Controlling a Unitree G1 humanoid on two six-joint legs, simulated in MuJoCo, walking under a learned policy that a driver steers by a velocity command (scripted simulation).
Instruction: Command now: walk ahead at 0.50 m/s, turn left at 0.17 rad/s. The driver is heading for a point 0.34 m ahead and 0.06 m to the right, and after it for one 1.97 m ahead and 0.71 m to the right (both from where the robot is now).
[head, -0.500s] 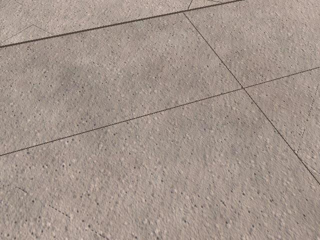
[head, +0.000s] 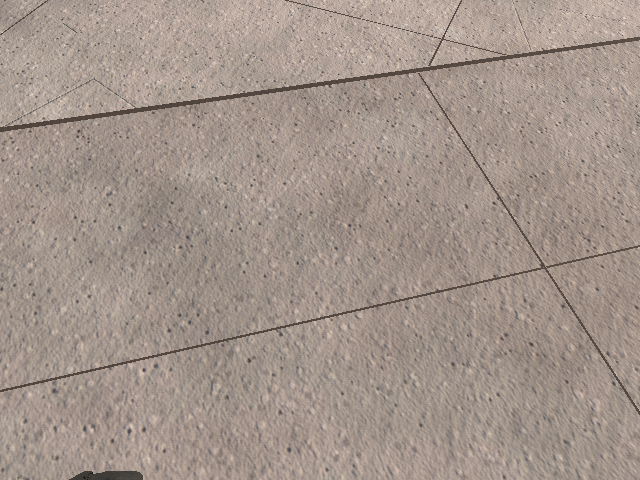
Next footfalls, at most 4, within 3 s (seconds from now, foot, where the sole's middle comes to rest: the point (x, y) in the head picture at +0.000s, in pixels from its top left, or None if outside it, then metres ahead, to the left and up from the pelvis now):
0.12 right None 0.26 -0.14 -0.78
0.58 left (274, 461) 0.52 0.06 -0.78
0.98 right None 0.30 -0.14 -0.78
1.48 left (326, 385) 0.69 -0.06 -0.78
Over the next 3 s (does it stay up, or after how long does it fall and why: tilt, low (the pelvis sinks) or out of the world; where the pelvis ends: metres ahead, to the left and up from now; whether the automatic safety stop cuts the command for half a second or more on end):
stays up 1.25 -0.52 -0.01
